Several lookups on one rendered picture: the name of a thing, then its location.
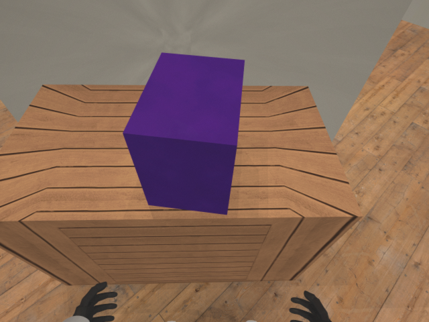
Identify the pedestal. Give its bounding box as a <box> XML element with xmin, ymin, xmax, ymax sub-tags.
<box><xmin>0</xmin><ymin>85</ymin><xmax>363</xmax><ymax>286</ymax></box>

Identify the right robot hand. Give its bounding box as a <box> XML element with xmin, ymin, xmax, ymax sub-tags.
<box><xmin>289</xmin><ymin>290</ymin><xmax>332</xmax><ymax>322</ymax></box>

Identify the carton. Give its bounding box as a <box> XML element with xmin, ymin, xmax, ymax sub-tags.
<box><xmin>123</xmin><ymin>52</ymin><xmax>245</xmax><ymax>215</ymax></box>

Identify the left robot hand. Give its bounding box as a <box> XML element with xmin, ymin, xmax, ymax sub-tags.
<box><xmin>73</xmin><ymin>282</ymin><xmax>117</xmax><ymax>322</ymax></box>

